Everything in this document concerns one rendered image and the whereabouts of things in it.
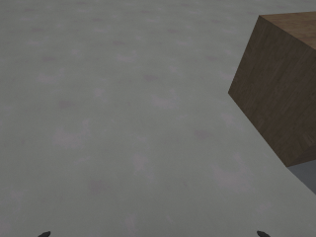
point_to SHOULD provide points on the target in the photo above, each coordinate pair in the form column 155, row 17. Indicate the pedestal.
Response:
column 275, row 84

